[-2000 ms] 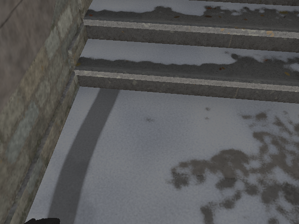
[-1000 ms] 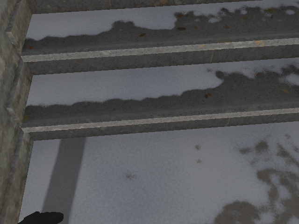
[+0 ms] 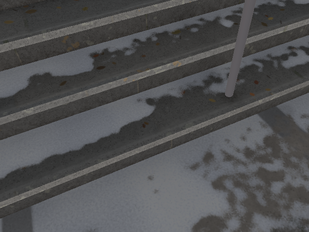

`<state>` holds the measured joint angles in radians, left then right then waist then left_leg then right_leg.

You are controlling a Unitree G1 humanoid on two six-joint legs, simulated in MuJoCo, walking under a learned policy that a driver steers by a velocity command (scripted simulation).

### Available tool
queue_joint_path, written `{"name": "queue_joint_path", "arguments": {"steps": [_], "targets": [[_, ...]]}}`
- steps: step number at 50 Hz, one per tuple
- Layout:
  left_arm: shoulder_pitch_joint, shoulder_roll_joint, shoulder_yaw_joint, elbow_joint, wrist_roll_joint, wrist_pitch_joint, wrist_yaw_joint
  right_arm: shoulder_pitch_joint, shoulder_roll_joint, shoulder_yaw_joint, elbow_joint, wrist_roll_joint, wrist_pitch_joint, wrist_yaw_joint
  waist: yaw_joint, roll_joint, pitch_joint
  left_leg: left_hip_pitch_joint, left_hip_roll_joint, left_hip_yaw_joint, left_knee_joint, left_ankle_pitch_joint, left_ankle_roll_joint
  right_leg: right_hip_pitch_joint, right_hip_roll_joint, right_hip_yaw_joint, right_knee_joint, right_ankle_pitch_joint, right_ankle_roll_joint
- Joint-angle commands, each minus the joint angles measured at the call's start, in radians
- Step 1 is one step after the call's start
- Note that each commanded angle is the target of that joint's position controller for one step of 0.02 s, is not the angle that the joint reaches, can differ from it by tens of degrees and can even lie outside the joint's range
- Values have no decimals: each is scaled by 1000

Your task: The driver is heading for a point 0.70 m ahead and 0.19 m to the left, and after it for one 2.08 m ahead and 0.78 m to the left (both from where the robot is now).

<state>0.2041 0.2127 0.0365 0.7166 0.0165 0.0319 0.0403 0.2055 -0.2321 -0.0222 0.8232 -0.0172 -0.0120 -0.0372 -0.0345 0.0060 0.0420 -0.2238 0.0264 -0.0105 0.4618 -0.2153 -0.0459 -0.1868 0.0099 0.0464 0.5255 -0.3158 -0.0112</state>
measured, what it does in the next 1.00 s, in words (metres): walks ahead: left foot, then right foot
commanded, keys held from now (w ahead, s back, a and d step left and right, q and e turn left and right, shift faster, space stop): w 0.30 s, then no key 0.50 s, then q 0.02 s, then w+q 0.18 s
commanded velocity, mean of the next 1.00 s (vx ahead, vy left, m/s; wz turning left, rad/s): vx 0.17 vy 0.00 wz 0.03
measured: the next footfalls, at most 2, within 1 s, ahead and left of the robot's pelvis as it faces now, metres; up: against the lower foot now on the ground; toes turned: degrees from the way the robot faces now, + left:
left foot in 0.36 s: +0.14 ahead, +0.16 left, +0.00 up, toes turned +1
right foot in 0.74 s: +0.26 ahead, -0.07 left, +0.00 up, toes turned -2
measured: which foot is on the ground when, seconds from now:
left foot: down 0.00-0.04, up 0.06-0.34, down 0.36-0.86, up 0.88-1.00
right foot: down 0.00-0.36, up 0.38-0.72, down 0.74-1.00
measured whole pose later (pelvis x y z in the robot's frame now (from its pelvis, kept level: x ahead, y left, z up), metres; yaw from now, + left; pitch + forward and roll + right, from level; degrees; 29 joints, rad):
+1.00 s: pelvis +0.20 +0.03 +0.01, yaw +4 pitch +0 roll -1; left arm 0.19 0.23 0.08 0.83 -0.03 -0.05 0.02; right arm 0.21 -0.25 -0.02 1.00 0.04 -0.04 -0.02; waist -0.01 0.01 0.03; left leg -0.33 0.04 -0.01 0.93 -0.53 0.04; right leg -0.20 0.00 -0.11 0.39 -0.20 -0.05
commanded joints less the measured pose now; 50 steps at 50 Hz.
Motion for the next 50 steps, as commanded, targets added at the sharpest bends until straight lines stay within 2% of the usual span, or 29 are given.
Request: {"name": "queue_joint_path", "arguments": {"steps": [1, 2, 4, 6, 10, 13, 17, 18, 19, 20, 21, 22, 23, 26, 29, 32, 34, 36, 37, 38, 39, 40, 41, 42, 44, 45, 47, 48, 50], "targets": [[3, 94, 22, -47, -2, -30, -2, 19, -83, -23, -17, -1, -3, -2, 4, -112, -27, 65, -9, 19, -16, -16, 13, -90, -73, 95, -173, -18, -35], [35, 130, 35, -39, -7, -29, -4, 17, -84, -24, -5, 14, -2, 1, 27, -130, -15, 20, -43, 60, 53, -116, 19, -90, -90, 137, -216, -246, -63], [108, 216, 64, -30, -30, -38, -2, -76, -102, -34, -34, 27, -18, 3, 88, -213, 87, -215, -53, 51, 267, -212, 44, -69, -240, 384, -367, -514, -172], [160, 195, 63, -7, -30, -74, -1, -105, -138, -53, -54, 55, -45, 13, 97, -212, 116, -457, 22, -54, 485, -291, 84, 80, -342, 522, -409, -394, -251], [114, 158, 67, -1, -45, -106, -9, -82, -104, -44, -14, 36, -71, 33, 60, -99, 45, -481, 80, -61, 409, -135, 93, 187, -274, 328, -374, -68, -202], [112, 189, 86, 3, -50, -106, -23, -73, -78, -26, 13, 28, -65, 51, 53, -122, 9, -238, 35, 8, 234, -63, 60, 50, -203, 179, -357, 17, -184], [108, 153, 74, 6, -36, -97, -28, 120, -134, -48, 106, 38, -52, 47, -54, -112, -10, 149, -48, 84, 84, 44, 52, -154, -146, 119, -195, 69, -135], [103, 120, 62, 0, -21, -94, -26, 184, -165, -59, 120, 38, -55, 39, -88, -65, -39, 234, -21, 36, 31, 55, 74, -175, -97, 67, -41, 142, -85], [100, 42, 32, -37, 12, -92, -18, 278, -282, -80, 131, 21, -58, 32, -101, 197, -108, 344, 220, -275, -81, 207, 151, -282, 8, -52, 344, -62, 7], [205, 39, 37, -27, -8, -98, 0, 309, -358, -97, 137, 13, -71, 34, -58, 362, -157, 367, 431, -639, -214, 262, 341, -434, 83, -3, 559, -309, 36], [177, 142, 56, -17, -36, -93, 9, 218, -285, -77, 116, 16, -82, 36, -45, 202, -113, 296, 400, -598, -211, 114, 351, -471, 1, 60, 656, -292, 27], [128, 167, 61, -25, -48, -87, 9, 137, -224, -62, 94, 17, -83, 33, -31, 166, -53, 232, 345, -473, -212, 88, 309, -485, -41, 36, 653, -216, 13], [99, 160, 61, -15, -41, -78, 15, 73, -192, -49, 82, 17, -76, 31, -16, 112, -22, 177, 293, -375, -229, 107, 265, -458, -72, 14, 610, -149, 10], [88, 101, 56, 4, -23, -57, 23, 60, -137, -27, 104, 12, -69, 8, 8, 121, -5, 101, 200, -175, -246, 413, 224, -326, -77, -24, 463, 0, 27], [52, 54, 41, -2, -25, -49, 22, 49, -150, -27, 116, 11, -67, 0, 17, 91, -17, 82, 181, -76, -224, 587, 226, -237, -72, -39, 278, 71, 37], [-10, 59, 40, -10, -35, -36, 14, 42, -176, -30, 134, 6, -55, 5, 3, 105, -24, 45, 183, -51, -215, 597, 238, -135, -60, -59, 160, 135, 38], [-28, 75, 45, -9, -40, -32, 12, 25, -179, -32, 147, 16, -48, 10, 11, 89, -27, 34, 198, -68, -203, 531, 235, -83, -57, -60, 97, 166, 26], [-21, 88, 53, 6, -25, -35, 2, 0, -143, -17, 154, 49, -45, 19, 39, 71, -29, 13, 162, -68, -153, 388, 207, 10, -37, -74, -42, 247, 3], [22, 99, 57, 19, -20, -35, 1, 60, -116, -9, 177, 45, -48, 28, 54, 36, -61, 11, 127, -60, -125, 260, 172, 105, -56, -51, -135, 310, -12], [28, 181, 76, 16, -20, -36, 3, 109, -90, 1, 185, 17, -52, 34, 28, -65, -83, -44, 66, -27, -61, 122, 117, 212, -146, 41, -105, 585, -35], [-8, 199, 73, 21, -32, -34, -4, 196, -50, 13, 184, -7, -52, 43, -46, -189, -146, -67, 1, 0, -64, -54, 60, 243, -208, 120, -87, 604, -124], [-41, 127, 59, 18, -36, -34, -18, 149, -66, 14, 189, 0, -42, 38, -17, -159, -137, -14, 11, 5, -78, -60, 38, 178, -191, 129, -109, 466, -142], [-90, 101, 53, 10, -30, -39, -27, 101, -86, 12, 180, 10, -31, 35, -14, -119, -97, -13, 12, 6, -82, -24, 32, 140, -162, 105, -111, 439, -119], [-95, 129, 61, 12, -28, -40, -27, 82, -105, 11, 185, 14, -24, 22, 5, -92, -113, -32, 1, 20, -57, -47, 36, 165, -136, 77, -120, 375, -105], [-4, 188, 84, 45, -50, -45, -20, 66, -88, 15, 169, 19, -24, 9, 41, -142, -119, -146, -23, 50, 69, -182, 49, 242, -188, 156, -177, 89, -132], [57, 196, 90, 68, -54, -45, -19, 38, -76, 16, 155, 31, -28, 4, 73, -174, -107, -223, -23, 53, 161, -248, 59, 274, -261, 265, -254, -62, -179], [165, 205, 98, 106, -36, -73, -11, -70, -134, -10, 104, 57, -42, 4, 132, -187, -41, -426, 26, -35, 514, -458, 82, 302, -410, 445, -374, -138, -275], [126, 187, 89, 113, -33, -92, -7, -76, -145, -24, 100, 65, -48, 6, 97, -124, -32, -455, 68, -74, 596, -413, 103, 274, -412, 397, -382, -133, -255], [20, 145, 73, 94, -49, -117, -12, -47, -107, -34, 111, 66, -48, 10, 50, -116, -1, -448, 111, -83, 566, -280, 111, 201, -363, 264, -445, -159, -198]]}}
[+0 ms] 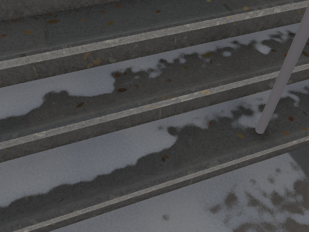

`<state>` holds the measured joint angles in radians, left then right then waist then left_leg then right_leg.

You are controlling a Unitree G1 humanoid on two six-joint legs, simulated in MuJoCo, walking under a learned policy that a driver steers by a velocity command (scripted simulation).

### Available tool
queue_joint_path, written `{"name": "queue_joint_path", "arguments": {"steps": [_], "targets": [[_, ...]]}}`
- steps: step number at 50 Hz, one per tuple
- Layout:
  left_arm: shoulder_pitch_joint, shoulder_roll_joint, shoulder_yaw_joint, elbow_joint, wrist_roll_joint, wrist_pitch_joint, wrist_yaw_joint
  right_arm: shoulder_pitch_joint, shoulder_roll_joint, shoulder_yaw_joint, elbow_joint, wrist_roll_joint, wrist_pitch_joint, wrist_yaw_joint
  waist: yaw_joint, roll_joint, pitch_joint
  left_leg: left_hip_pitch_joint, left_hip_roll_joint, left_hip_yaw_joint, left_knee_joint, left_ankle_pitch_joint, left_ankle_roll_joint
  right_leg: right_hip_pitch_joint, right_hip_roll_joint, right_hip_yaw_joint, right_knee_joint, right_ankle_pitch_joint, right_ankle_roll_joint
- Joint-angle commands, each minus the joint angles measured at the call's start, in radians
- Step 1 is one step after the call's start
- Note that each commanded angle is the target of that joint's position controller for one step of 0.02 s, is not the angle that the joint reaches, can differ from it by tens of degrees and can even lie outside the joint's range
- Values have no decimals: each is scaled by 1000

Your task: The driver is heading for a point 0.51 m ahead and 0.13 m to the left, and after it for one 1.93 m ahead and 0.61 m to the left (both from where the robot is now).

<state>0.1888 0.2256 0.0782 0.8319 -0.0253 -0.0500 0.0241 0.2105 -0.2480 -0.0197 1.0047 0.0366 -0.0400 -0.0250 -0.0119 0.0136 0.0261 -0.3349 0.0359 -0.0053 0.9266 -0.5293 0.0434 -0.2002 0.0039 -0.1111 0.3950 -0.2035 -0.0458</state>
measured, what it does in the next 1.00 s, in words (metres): walks ahead: left foot, then right foot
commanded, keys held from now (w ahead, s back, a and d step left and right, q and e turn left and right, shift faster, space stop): w+q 0.54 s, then w+e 0.46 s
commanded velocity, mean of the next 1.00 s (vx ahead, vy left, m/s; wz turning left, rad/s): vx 0.45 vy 0.00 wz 0.23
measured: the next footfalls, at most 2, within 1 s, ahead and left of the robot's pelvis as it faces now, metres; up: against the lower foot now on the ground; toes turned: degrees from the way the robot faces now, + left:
left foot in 0.28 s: +0.17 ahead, +0.19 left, +0.00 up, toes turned +13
right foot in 0.84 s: +0.49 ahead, +0.12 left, +0.00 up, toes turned +14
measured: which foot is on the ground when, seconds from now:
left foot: up 0.00-0.26, down 0.28-0.82, up 0.84-1.00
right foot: down 0.00-0.28, up 0.30-0.82, down 0.84-1.00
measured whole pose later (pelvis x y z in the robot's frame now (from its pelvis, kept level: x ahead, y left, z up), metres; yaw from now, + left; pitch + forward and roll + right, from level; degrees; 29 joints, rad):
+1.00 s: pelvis +0.45 +0.19 +0.00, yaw +11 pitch +2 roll -1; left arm 0.39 0.20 0.02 1.01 0.02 -0.03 -0.02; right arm 0.13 -0.20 0.02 0.79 0.02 -0.10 0.02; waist 0.05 0.02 0.01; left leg -0.88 0.02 -0.03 2.02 -0.55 -0.01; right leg -0.21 0.10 0.02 0.41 -0.23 -0.09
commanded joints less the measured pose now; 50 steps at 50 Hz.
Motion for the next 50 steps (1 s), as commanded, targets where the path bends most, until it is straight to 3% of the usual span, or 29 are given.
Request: {"name": "queue_joint_path", "arguments": {"steps": [1, 4, 11, 13, 14, 15, 16, 17, 18, 20, 24, 27, 29, 32, 34, 35, 36, 38, 39, 40, 41, 42, 43, 44, 45, 46, 48, 49, 50], "targets": [[10, 129, 30, -19, -8, -39, 1, -55, -75, -38, -72, 7, -18, 0, 19, -117, 27, -315, 104, -72, 71, 85, 13, 180, -328, 352, -334, -225, -144], [-6, 186, 45, -10, 14, -45, 0, -77, -48, -38, -87, -10, -16, 21, 0, -66, -1, -220, 99, -18, -24, 207, -24, 112, -289, 185, -340, -109, -129], [-10, 230, 54, -3, -13, -33, -13, -104, -95, -45, -113, -19, -1, 60, -26, -92, 13, -52, 77, 68, -235, 319, -20, 48, -309, 26, -248, -208, -95], [-26, 207, 42, -19, 2, -22, -9, 14, -122, -63, -75, -22, 7, 59, -82, -52, 15, 110, 12, 129, -270, 248, 21, -36, -264, -32, -88, -182, -57], [-29, 148, 22, -29, 17, -15, -6, 147, -177, -96, -32, -13, 3, 57, -138, 43, -14, 241, -33, 108, -338, 203, 64, -84, -190, -98, 190, -24, -22], [-46, 64, -10, -67, 55, -9, 0, 262, -305, -128, 3, -16, -10, 46, -153, 347, -4, 304, 146, -237, -491, 177, 136, -293, -108, -125, 641, -255, 58], [-26, 48, -19, -131, 34, -35, 3, 221, -373, -128, -49, -24, -51, 60, -75, 427, -76, 421, 292, -821, -763, -191, 297, -581, 46, 85, 880, -416, 69], [-83, 142, -3, -116, -10, -67, -1, 174, -293, -108, -70, -29, -81, 74, -89, 204, -59, 439, 328, -809, -810, -220, 288, -672, -15, 192, 940, -312, 40], [-114, 169, 0, -122, -24, -89, -6, 138, -237, -93, -80, -26, -96, 76, -73, 158, -23, 423, 304, -698, -780, -94, 254, -695, -58, 193, 894, -198, 5], [-116, 192, 14, -108, 19, -96, 7, 30, -170, -71, -110, -18, -100, 77, -19, 58, -5, 327, 223, -476, -735, 299, 191, -565, -104, 198, 718, -59, -3], [-145, 158, 15, -126, 44, -61, -9, 101, -176, -65, -108, -21, -83, 48, -8, 72, -22, 332, 152, -300, -752, 606, 167, -487, -63, 160, 541, 89, 41], [-242, 123, 8, -173, 40, -53, -21, 129, -167, -61, -121, -28, -63, 7, -7, 49, -3, 261, 97, -221, -722, 745, 137, -452, -9, 138, 363, 217, 76], [-240, 53, -19, -142, 31, -51, -28, 114, -154, -59, -135, -40, -47, -8, -25, 111, -18, 184, 49, -110, -707, 736, 100, -316, 23, 67, 260, 318, 87], [-291, 81, -22, -131, 14, -36, -44, 215, -117, -47, -102, -37, -35, -18, -70, 112, 6, 373, 154, -199, -698, 762, 112, -476, -29, 82, 322, 224, 62], [-381, 98, -27, -166, 13, -47, -56, 243, -138, -52, -89, -36, -25, -25, -94, 81, 55, 563, 213, -219, -681, 875, 114, -689, -45, 61, 339, 114, 23], [-423, 107, -27, -182, 13, -59, -62, 279, -132, -49, -77, -42, -19, -29, -108, 65, 63, 650, 213, -202, -654, 993, 102, -763, -39, 36, 356, 55, 0], [-391, 80, -31, -161, 13, -57, -67, 322, -105, -37, -66, -64, 1, -25, -105, 84, 19, 733, 178, -153, -532, 1413, 86, -751, 12, -47, 466, -75, -14], [-286, 62, -44, -142, 19, -56, -70, 236, -143, -30, -100, -66, 16, -24, -14, 98, -83, 570, 160, -104, -408, 1866, 71, -416, 62, -75, 372, -83, -41], [-158, 125, -17, -97, 20, -48, -75, 177, -147, -23, -113, -83, 5, -21, 52, 107, -152, 501, 155, -116, -321, 1849, 78, -199, 71, -30, 296, 64, -49], [-4, 118, -6, -42, 24, -47, -70, 105, -221, -48, -116, -56, -4, -13, 141, 105, -168, 401, 138, -115, -212, 1767, 89, -4, 71, 0, 130, 181, -60], [191, 132, 10, 32, 30, -48, -59, 0, -237, -53, -133, -49, -27, 2, 250, 27, -145, 241, 64, -94, -1, 1512, 66, 221, 60, 43, -102, 361, -89], [359, 157, 3, 124, 31, -41, -48, -83, -111, -19, -162, -93, -65, 20, 269, -235, -113, -172, -109, -47, 489, 153, -1, 518, -131, 273, -90, 772, -164], [300, 188, -11, 95, 63, -36, -41, 36, 1, 21, -155, -72, -105, 30, 144, -256, -178, -416, -129, -107, 813, -54, -15, 615, -322, 548, 86, 1362, -267], [299, 181, -3, 107, 89, -32, -38, 76, -25, 9, -154, -25, -119, 35, 126, -101, -209, -545, -105, -129, 936, -26, -43, 639, -388, 591, 51, 1207, -358], [292, 166, 4, 111, 73, -15, -37, 30, -55, 6, -189, -2, -114, 35, 119, -35, -187, -698, -77, -66, 1064, -52, -57, 633, -371, 591, 3, 803, -366], [254, 112, -11, 110, 55, -1, -46, -22, -26, 15, -214, -14, -104, 40, 99, 45, -141, -780, -39, -30, 1117, -43, -50, 508, -327, 568, -40, 440, -318], [173, 31, -59, 122, 36, 12, -47, -39, 35, 40, -259, -16, -69, 50, 17, 33, 35, -822, 8, -5, 1160, -27, -58, 131, -253, 495, -134, 76, -251], [177, 25, -68, 137, 34, 18, -42, -55, 82, 58, -290, -13, -52, 49, 8, -66, 84, -866, 13, 27, 1277, -63, -67, 5, -240, 492, -180, 9, -249], [153, 49, -67, 130, 32, 19, -34, -113, 106, 79, -367, -26, -44, 44, -13, -84, 128, -894, 31, 30, 1271, -30, -74, -116, -206, 462, -213, -62, -226]]}}
Keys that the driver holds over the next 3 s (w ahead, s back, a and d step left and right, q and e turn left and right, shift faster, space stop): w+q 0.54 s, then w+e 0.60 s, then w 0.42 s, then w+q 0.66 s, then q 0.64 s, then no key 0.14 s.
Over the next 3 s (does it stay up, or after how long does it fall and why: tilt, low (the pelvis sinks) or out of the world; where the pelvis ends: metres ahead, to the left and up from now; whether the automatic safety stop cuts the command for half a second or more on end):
stays up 1.43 0.27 0.50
